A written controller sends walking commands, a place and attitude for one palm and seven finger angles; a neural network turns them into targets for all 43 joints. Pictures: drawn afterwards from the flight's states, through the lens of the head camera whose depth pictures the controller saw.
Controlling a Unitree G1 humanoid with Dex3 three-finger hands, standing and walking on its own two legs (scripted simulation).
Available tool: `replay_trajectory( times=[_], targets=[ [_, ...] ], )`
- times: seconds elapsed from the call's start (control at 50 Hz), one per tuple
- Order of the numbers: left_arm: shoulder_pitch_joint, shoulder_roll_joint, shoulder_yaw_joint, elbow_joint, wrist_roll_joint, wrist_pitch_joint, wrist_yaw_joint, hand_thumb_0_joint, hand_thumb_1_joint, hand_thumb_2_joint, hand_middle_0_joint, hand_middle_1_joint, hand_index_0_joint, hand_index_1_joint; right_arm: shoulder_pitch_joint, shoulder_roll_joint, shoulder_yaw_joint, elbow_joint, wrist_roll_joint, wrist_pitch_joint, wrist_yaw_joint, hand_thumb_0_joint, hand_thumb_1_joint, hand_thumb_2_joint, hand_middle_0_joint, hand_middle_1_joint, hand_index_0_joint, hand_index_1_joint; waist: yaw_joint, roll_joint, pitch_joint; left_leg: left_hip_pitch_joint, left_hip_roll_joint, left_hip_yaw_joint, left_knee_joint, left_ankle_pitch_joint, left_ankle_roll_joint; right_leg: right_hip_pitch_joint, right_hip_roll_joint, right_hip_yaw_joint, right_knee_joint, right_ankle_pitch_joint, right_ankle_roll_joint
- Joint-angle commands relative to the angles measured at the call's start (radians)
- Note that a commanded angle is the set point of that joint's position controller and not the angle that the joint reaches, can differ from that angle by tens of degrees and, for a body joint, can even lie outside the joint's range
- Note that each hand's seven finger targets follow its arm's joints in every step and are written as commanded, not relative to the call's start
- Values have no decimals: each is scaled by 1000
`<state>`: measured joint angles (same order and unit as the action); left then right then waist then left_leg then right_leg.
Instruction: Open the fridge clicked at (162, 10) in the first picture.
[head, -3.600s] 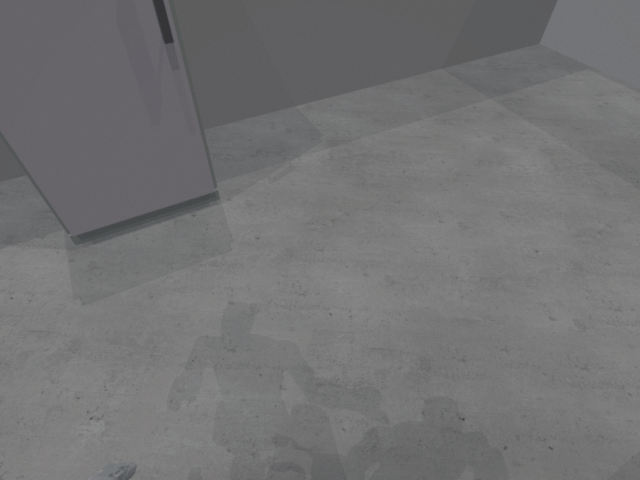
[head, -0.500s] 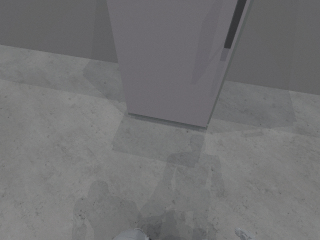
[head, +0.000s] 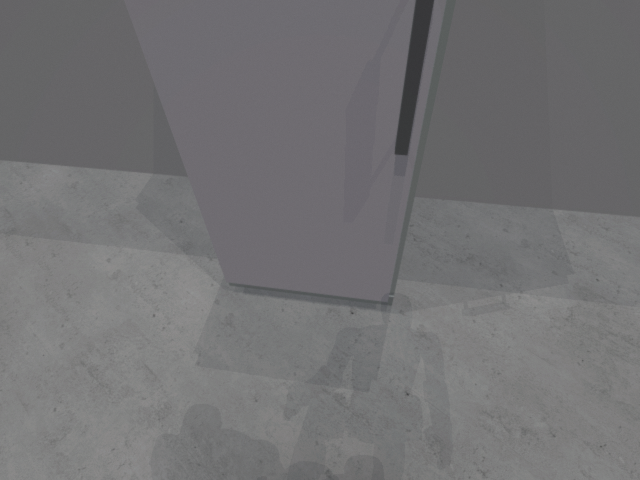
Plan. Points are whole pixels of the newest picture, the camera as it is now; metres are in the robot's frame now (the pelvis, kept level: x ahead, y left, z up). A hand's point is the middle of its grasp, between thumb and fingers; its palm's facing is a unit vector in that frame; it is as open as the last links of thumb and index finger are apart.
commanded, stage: turn to face it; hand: right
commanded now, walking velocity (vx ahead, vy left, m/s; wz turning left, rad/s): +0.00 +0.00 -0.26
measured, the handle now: (414, 62) +0.75 -0.14 +0.17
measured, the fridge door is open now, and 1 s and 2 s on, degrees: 0 0 0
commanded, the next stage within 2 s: take the last steps up to it in 0.04 s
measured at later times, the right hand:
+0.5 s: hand out of the picture +0.02 -0.15 -0.18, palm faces +0.11 +0.98 -0.14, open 7.4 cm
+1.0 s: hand out of the picture +0.13 -0.11 -0.18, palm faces +0.24 +0.97 -0.11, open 7.4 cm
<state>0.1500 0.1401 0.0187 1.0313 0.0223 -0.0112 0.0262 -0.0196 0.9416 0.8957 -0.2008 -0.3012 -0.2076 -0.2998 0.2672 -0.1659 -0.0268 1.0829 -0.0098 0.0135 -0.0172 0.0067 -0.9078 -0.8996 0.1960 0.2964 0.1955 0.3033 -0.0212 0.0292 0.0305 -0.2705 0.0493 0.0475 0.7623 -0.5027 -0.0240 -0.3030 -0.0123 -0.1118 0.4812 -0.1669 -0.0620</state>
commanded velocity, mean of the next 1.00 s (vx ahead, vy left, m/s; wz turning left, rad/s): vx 0.23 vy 0.03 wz -0.05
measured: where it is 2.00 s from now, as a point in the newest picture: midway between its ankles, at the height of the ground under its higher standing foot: outside the picture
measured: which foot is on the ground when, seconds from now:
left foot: up 0.00-0.14, down 0.16-0.40, up 0.42-0.66, down 0.68-1.00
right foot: down 0.00-0.68, up 0.70-1.00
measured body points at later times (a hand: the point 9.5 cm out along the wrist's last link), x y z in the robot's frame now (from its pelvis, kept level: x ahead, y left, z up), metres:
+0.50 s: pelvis +0.05 +0.01 +0.00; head +0.06 +0.00 +0.45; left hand +0.03 +0.23 -0.15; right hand +0.02 -0.20 -0.17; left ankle +0.01 +0.13 -0.70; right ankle +0.01 -0.09 -0.74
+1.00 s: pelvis +0.20 +0.02 +0.00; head +0.23 +0.01 +0.45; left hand +0.34 +0.25 -0.14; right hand +0.12 -0.16 -0.17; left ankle +0.14 +0.15 -0.74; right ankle +0.26 -0.09 -0.72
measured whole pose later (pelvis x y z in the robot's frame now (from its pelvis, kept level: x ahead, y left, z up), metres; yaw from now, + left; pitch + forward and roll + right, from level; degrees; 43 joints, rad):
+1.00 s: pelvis +0.20 +0.02 +0.00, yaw -9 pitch +0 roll +2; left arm 0.13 0.18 0.05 1.03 0.02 -0.03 -0.01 0.00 0.91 0.90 -0.19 -0.30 -0.20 -0.30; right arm 0.37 -0.11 -0.03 1.14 -0.02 -0.06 -0.01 0.01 -0.91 -0.90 0.20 0.30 0.20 0.30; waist -0.03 0.00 0.05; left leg -0.06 0.02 0.17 0.40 -0.34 0.00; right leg -0.44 -0.09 -0.12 0.68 -0.24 0.00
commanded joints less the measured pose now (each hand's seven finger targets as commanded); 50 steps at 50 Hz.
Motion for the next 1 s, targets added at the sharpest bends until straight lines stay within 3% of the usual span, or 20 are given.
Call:
replay_trajectory(
  times=[0.0,0.1,0.14,0.18,0.32,0.34,0.38,0.4,0.44,0.5,0.56,0.6,0.62,0.64,0.66,0.68,0.72,0.8,0.92,0.98],
  targets=[
    [62,183,45,-22,-3,-2,0,0,900,900,-200,-300,-200,-300,57,-46,-17,-41,-5,-10,-10,0,-900,-900,200,300,200,300,23,-123,-105,-54,18,-13,-40,36,-6,145,-249,295,-209,149,-104],
    [29,166,50,-27,-12,11,-8,0,900,900,-200,-300,-200,-300,133,-57,-22,-22,-9,-15,-20,0,-900,-900,200,300,200,300,-11,-97,-66,109,24,-9,-331,248,2,1,-172,254,-151,-14,-34],
    [38,100,35,-33,-15,18,-20,0,900,900,-200,-300,-200,-300,119,-111,-20,-21,-13,-24,-22,0,-900,-900,200,300,200,300,11,38,-12,81,177,-177,-488,102,65,-67,-43,140,-51,-197,51],
    [59,92,35,-29,0,36,-26,0,900,900,-200,-300,-200,-300,50,-155,-29,-45,-11,-25,-18,0,-900,-900,200,300,200,300,23,247,63,-109,250,-263,-633,-196,107,-4,-16,65,104,-194,70],
    [215,66,26,35,4,-5,-24,0,900,900,-200,-300,-200,-300,85,-110,-32,-22,-9,-38,0,0,-900,-900,200,300,200,300,48,29,101,-89,142,-80,-441,-73,97,76,-47,33,27,-194,43],
    [243,81,27,42,3,-13,-18,0,900,900,-200,-300,-200,-300,87,-89,-30,-23,-6,-39,5,0,-900,-900,200,300,200,300,52,-22,108,-106,99,-39,-371,-15,82,106,-79,84,-33,-191,30],
    [345,163,49,74,8,-24,-9,0,900,900,-200,-300,-200,-300,13,-52,-23,-54,-8,-37,14,0,-900,-900,200,300,200,300,96,-299,106,-236,-17,108,-44,39,28,166,-268,423,-272,-389,-68],
    [386,175,52,79,11,-28,0,0,900,900,-200,-300,-200,-300,-47,-52,-23,-84,-17,-39,16,0,-900,-900,200,300,200,300,115,-290,136,-353,-19,67,116,-18,33,210,-329,530,-329,-344,-130],
    [372,159,47,74,11,-39,7,0,900,900,-200,-300,-200,-300,-88,-43,-27,-96,-18,-50,23,0,-900,-900,200,300,200,300,105,-184,113,-404,43,-15,237,1,43,235,-356,500,-306,-174,-166],
    [295,148,46,63,11,-50,11,0,900,900,-200,-300,-200,-300,-71,-16,-28,-88,-12,-52,34,0,-900,-900,200,300,200,300,63,-142,42,-276,54,4,93,49,24,221,-301,332,-267,-1,-135],
    [276,144,48,75,9,-44,7,0,900,900,-200,-300,-200,-300,-45,0,-25,-66,-8,-48,37,0,-900,-900,200,300,200,300,43,-174,34,-101,13,68,-84,137,18,135,-246,228,-233,11,-95],
    [248,136,49,80,5,-38,5,0,900,900,-200,-300,-200,-300,40,-14,-35,-35,-10,-52,36,0,-900,-900,200,300,200,300,-5,-129,12,87,-16,99,-242,272,21,48,-208,182,-146,-80,-50],
    [241,121,48,78,1,-38,1,0,900,900,-200,-300,-200,-300,107,-44,-43,-10,-13,-57,31,0,-900,-900,200,300,200,300,-36,-57,-11,219,0,69,-307,295,30,-25,-165,147,-52,-145,-20],
    [239,77,41,65,-7,-41,-6,0,900,900,-200,-300,-200,-300,198,-113,-56,17,-20,-66,21,0,-900,-900,200,300,200,300,-78,93,-35,371,149,-103,-378,153,76,-178,-91,51,153,-230,17],
    [207,35,28,22,-10,-42,-14,0,900,900,-200,-300,-200,-300,281,-210,-74,31,-18,-68,12,0,-900,-900,200,300,200,300,-102,309,-47,438,355,-416,-527,44,166,-351,-12,-17,407,-414,42],
    [157,82,39,-1,-4,-30,-16,0,900,900,-200,-300,-200,-300,285,-205,-71,27,-7,-63,2,0,-900,-900,200,300,200,300,-104,224,-13,343,404,-492,-606,-108,216,-377,-46,52,558,-432,34],
    [97,78,48,-5,3,-27,-27,0,900,900,-200,-300,-200,-300,173,-140,-58,3,-11,-67,-5,0,-900,-900,200,300,200,300,-58,160,103,173,360,-416,-628,-102,216,-400,-113,94,658,-283,31],
    [151,19,40,20,5,-16,-38,0,900,900,-200,-300,-200,-300,102,-81,-36,-11,-22,-86,-8,0,-900,-900,200,300,200,300,24,53,63,101,247,-103,-564,369,173,-250,-111,38,485,-173,68],
    [31,30,28,-32,-4,-29,-48,0,900,900,-200,-300,-200,-300,146,-107,-33,26,-17,-90,-7,0,-900,-900,200,300,200,300,5,86,53,154,217,-34,-496,603,160,-135,-72,-18,205,-86,63],
    [107,64,31,-4,0,-38,-37,0,900,900,-200,-300,-200,-300,132,-97,-30,35,-8,-80,-7,0,-900,-900,200,300,200,300,57,37,26,74,161,13,-358,616,114,118,-33,-58,40,32,55]
  ],
)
